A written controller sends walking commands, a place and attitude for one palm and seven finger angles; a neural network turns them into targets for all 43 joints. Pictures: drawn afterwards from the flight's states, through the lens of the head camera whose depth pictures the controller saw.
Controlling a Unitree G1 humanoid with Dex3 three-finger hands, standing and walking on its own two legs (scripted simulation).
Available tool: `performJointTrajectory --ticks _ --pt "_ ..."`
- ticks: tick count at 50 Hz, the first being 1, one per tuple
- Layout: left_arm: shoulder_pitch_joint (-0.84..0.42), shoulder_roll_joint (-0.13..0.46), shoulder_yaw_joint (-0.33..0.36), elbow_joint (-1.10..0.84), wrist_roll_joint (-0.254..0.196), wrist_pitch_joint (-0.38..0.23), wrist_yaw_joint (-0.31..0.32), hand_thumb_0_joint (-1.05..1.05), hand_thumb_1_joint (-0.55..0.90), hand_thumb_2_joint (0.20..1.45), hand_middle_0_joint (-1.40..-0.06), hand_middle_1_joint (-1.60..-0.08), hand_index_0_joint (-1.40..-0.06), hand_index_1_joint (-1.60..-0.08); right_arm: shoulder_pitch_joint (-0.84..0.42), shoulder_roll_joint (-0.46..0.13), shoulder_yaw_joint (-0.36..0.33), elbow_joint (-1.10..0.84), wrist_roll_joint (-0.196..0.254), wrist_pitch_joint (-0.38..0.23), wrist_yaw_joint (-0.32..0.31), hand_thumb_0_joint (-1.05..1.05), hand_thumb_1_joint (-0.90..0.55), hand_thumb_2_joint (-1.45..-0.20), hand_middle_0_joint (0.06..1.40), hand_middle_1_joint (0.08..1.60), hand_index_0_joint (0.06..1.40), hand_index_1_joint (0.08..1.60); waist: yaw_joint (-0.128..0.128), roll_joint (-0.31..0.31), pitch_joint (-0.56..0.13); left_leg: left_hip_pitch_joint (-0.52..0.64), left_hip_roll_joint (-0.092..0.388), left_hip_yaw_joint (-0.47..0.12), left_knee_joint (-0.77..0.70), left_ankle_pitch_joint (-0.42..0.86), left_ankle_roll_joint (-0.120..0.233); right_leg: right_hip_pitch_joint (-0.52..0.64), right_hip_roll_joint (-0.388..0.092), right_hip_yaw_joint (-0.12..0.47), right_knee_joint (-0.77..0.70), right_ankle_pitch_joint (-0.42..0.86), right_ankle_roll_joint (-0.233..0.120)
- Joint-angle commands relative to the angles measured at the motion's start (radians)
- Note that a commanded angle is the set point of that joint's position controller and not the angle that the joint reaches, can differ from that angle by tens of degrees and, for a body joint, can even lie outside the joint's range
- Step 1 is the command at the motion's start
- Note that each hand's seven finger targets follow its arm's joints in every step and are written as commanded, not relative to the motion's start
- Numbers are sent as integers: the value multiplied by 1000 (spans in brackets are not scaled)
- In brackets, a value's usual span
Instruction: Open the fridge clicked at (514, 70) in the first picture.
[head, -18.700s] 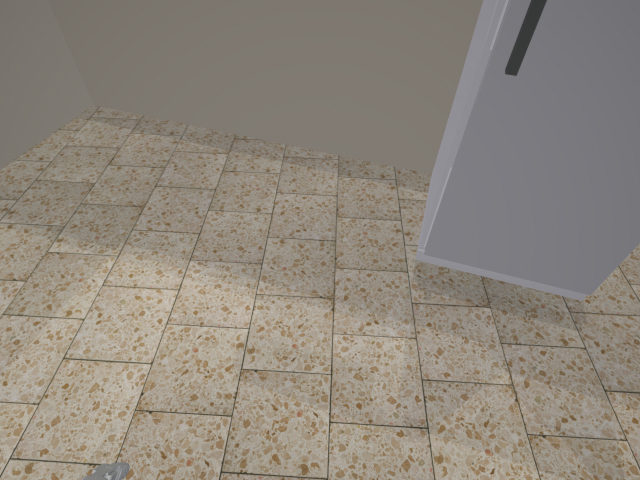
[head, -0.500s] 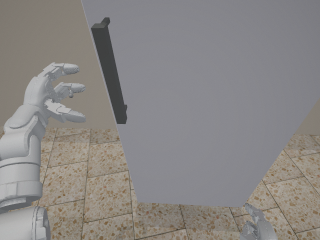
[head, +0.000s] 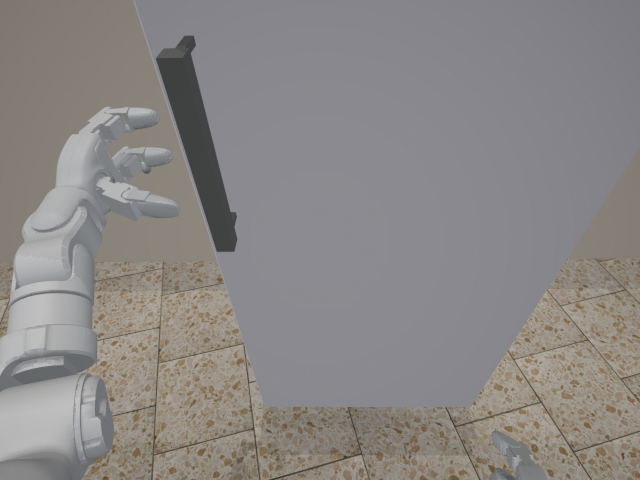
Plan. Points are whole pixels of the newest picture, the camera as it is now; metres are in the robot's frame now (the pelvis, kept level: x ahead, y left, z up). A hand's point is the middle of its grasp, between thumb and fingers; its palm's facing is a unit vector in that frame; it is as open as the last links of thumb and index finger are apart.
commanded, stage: move the hooked fingers beside the handle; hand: left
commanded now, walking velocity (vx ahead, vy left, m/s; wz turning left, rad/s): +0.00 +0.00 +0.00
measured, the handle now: (209, 157) +0.44 +0.16 +0.21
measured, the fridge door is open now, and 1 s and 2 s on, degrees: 0 0 0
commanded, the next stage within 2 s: none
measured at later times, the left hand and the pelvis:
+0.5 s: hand (151, 185) +0.38 +0.21 +0.21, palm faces +0.05 -1.00 -0.02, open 14.0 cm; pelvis -0.01 +0.00 +0.00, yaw +1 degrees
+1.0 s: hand (146, 177) +0.39 +0.22 +0.22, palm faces +0.06 -1.00 -0.02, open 14.0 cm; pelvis +0.00 +0.00 +0.00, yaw +0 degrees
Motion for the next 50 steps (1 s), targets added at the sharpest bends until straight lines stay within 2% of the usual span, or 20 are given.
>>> performJointTrajectory --ticks 1,2,5,7,8,11,14,15,18,20,24,28,30,31,33,39,40,46,49,50 --pt "-296 301 94 -222 -4 -56 -8 0 -500 300 -300 -1200 -300 -1200 -88 -133 -60 -179 7 -40 -2 0 -900 -900 200 300 200 300 45 -19 -264 154 -25 -64 -19 277 47 36 2 38 -36 398 -9" --pt "-336 272 66 -272 -11 -66 -16 0 -500 300 -300 -1200 -300 -1200 -94 -130 -58 -186 6 -42 -1 0 -900 -900 200 300 200 300 37 4 -279 171 -27 -64 -16 284 47 34 3 38 -34 406 -10" --pt "-359 301 98 -399 -29 -107 -26 0 -500 300 -300 -1200 -300 -1200 -100 -130 -62 -198 3 -50 -2 0 -900 -900 200 300 200 300 36 -14 -325 215 -21 -71 -6 322 51 49 8 38 -31 428 -11" --pt "-367 280 100 -448 -42 -114 -30 0 -500 300 -300 -1200 -300 -1200 -106 -124 -59 -199 2 -60 -3 0 -900 -900 200 300 200 300 32 4 -336 245 -25 -72 -3 345 53 42 12 36 -30 441 -11" --pt "-373 271 92 -450 -43 -112 -32 0 -500 300 -300 -1200 -300 -1200 -110 -122 -58 -192 4 -62 -5 0 -900 -900 200 300 200 300 28 33 -313 248 -24 -70 -4 341 50 26 13 35 -34 431 -12" --pt "-345 195 27 -353 -45 -59 -33 0 -500 300 -300 -1200 -300 -1200 -112 -124 -54 -170 11 -61 -9 0 -900 -900 200 300 200 300 12 18 -198 209 -24 -69 -16 248 48 -44 16 31 -58 343 -9" --pt "-357 151 -28 -301 -40 -5 -23 0 -500 300 -300 -1200 -300 -1200 -115 -128 -52 -160 16 -56 -15 0 -900 -900 200 300 200 300 0 22 -143 177 -25 -80 -31 150 44 -94 13 30 -76 234 -8" --pt "-335 186 -1 -287 -34 1 -16 0 -500 300 -300 -1200 -300 -1200 -106 -135 -57 -155 14 -52 -15 0 -900 -900 200 300 200 300 9 -23 -155 172 -22 -82 -30 151 46 -80 12 29 -78 229 -9" --pt "-440 171 -29 -314 -30 -6 1 0 -500 300 -300 -1200 -300 -1200 -119 -124 -51 -160 13 -49 -19 0 -900 -900 200 300 200 300 -6 -10 -188 186 -26 -90 -27 140 46 -86 12 33 -77 210 -9" --pt "-460 226 9 -342 -28 -42 18 0 -500 300 -300 -1200 -300 -1200 -118 -127 -50 -156 6 -48 -20 0 -900 -900 200 300 200 300 4 -29 -235 201 -22 -93 -26 159 47 -57 12 37 -76 218 -10" --pt "-557 209 3 -373 -18 -102 44 0 -500 300 -300 -1200 -300 -1200 -118 -111 -41 -155 0 -61 -17 0 -900 -900 200 300 200 300 0 37 -308 255 -27 -99 -20 212 42 -34 15 39 -60 266 -14" --pt "-483 222 19 -165 -9 -62 47 0 -500 300 -300 -1200 -300 -1200 -103 -119 -39 -129 3 -46 -19 0 -900 -900 200 300 200 300 5 -29 -209 170 -26 -84 -34 147 44 -48 12 42 -78 235 -7" --pt "-391 278 64 -61 6 -32 42 0 -500 300 -300 -1200 -300 -1200 -81 -134 -47 -126 3 -31 -17 0 -900 -900 200 300 200 300 26 -55 -190 127 -24 -77 -38 146 43 -29 7 42 -78 239 -8" --pt "-395 246 36 -67 6 -25 33 0 -500 300 -300 -1200 -300 -1200 -86 -131 -45 -139 5 -28 -16 0 -900 -900 200 300 200 300 23 -44 -187 122 -27 -70 -38 160 45 -25 3 45 -73 268 -6" --pt "-359 267 55 -97 7 -26 21 0 -500 300 -300 -1200 -300 -1200 -85 -130 -50 -161 5 -25 -11 0 -900 -900 200 300 200 300 34 -40 -227 126 -27 -68 -30 207 45 6 2 43 -57 328 -8" --pt "-434 238 46 -433 -32 -132 -10 0 -500 300 -300 -1200 -300 -1200 -102 -118 -58 -200 4 -42 -2 0 -900 -900 200 300 200 300 24 24 -354 261 -24 -75 -6 339 51 36 17 41 -37 423 -14" --pt "-442 241 44 -470 -36 -139 -10 0 -500 300 -300 -1200 -300 -1200 -106 -120 -58 -199 0 -46 -4 0 -900 -900 200 300 200 300 22 2 -360 271 -21 -78 -5 348 51 39 17 38 -40 422 -11" --pt "-331 190 23 -319 -26 -24 12 0 -500 300 -300 -1200 -300 -1200 -108 -127 -55 -160 11 -44 -9 0 -900 -900 200 300 200 300 24 29 -182 184 -26 -70 -35 221 45 -37 18 30 -70 300 -11" --pt "-339 158 -17 -292 -20 20 20 0 -500 300 -300 -1200 -300 -1200 -105 -129 -56 -160 12 -33 -8 0 -900 -900 200 300 200 300 14 14 -173 172 -27 -75 -32 205 43 -56 17 29 -69 284 -10" --pt "-307 194 16 -286 -18 20 23 0 -500 300 -300 -1200 -300 -1200 -100 -134 -61 -160 10 -28 -7 0 -900 -900 200 300 200 300 25 -35 -196 173 -24 -75 -28 213 46 -34 17 29 -70 291 -10"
